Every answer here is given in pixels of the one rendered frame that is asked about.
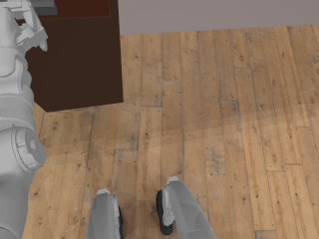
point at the robot thigh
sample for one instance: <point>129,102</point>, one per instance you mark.
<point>103,213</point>
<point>190,221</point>

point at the handle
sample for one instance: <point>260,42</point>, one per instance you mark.
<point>43,7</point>

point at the right robot thigh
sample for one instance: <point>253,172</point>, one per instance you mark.
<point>190,221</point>

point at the left robot forearm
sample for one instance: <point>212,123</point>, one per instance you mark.
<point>16,96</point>

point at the left robot thigh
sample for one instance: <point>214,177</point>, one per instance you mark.
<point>103,213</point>

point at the cabinet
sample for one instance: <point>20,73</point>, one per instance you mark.
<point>82,66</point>

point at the drawer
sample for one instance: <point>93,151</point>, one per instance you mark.
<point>80,8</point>

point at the robot left upper arm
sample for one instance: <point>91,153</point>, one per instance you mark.
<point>21,154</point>

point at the left robot hand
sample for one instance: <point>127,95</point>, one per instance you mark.
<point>21,38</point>

